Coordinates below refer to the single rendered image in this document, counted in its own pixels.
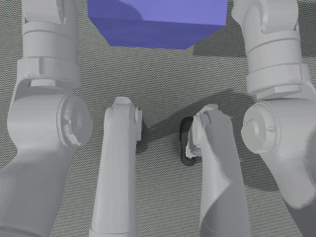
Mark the left robot upper arm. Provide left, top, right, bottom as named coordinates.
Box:
left=0, top=93, right=93, bottom=237

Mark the robot left thigh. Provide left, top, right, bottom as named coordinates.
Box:
left=89, top=104, right=142, bottom=237

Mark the right robot upper arm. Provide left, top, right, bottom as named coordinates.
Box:
left=241, top=98, right=316, bottom=237

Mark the left robot forearm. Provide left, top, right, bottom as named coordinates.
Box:
left=7, top=0, right=85, bottom=139

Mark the right robot forearm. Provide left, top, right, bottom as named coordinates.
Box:
left=231, top=0, right=316, bottom=103

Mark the carton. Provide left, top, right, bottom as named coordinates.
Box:
left=87, top=0, right=228, bottom=49

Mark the left robot shin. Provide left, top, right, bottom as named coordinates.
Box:
left=104, top=97, right=135, bottom=130

